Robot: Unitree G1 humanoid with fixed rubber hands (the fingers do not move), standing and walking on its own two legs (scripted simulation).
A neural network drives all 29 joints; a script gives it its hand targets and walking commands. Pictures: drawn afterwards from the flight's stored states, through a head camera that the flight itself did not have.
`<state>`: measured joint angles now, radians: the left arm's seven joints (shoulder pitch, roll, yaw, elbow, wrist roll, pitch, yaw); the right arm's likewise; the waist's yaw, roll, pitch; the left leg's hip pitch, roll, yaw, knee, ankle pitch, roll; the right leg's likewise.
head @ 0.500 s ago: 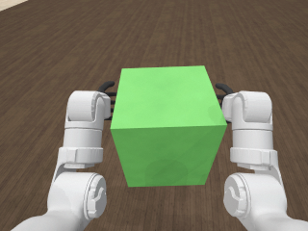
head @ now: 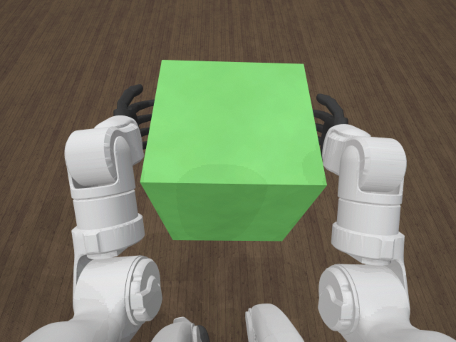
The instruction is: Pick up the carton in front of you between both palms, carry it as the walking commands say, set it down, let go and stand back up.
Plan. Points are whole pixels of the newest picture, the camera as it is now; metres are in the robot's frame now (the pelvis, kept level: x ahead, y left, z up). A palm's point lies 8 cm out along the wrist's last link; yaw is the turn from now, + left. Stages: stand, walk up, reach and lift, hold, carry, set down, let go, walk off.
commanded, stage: carry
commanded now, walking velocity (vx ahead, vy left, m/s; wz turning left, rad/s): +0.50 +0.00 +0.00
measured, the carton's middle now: (230, 162) +0.40 -0.02 +0.07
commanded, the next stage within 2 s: none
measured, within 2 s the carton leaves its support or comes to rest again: neither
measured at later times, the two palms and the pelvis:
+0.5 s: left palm (131, 26) +0.64 +0.14 +0.17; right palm (287, 17) +0.67 -0.15 +0.17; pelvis +0.29 -0.04 +0.03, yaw +3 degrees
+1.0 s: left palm out of the picture +0.90 +0.18 +0.11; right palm out of the picture +0.89 -0.12 +0.11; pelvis +0.60 +0.03 +0.04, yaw -1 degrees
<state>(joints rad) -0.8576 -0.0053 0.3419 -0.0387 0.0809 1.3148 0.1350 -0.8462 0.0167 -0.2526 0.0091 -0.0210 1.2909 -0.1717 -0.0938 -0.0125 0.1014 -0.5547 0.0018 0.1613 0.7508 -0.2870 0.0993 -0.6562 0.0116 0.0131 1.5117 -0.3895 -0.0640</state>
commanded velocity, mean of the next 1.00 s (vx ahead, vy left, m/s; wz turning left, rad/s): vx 0.50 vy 0.00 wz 0.00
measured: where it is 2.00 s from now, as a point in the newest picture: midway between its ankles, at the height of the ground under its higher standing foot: (208, 126)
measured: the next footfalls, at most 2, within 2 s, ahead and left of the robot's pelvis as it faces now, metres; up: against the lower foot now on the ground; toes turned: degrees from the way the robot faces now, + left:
right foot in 0.34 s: +0.38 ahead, -0.10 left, +0.00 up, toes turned -3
left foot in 0.84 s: +0.67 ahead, +0.11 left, +0.00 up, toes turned +10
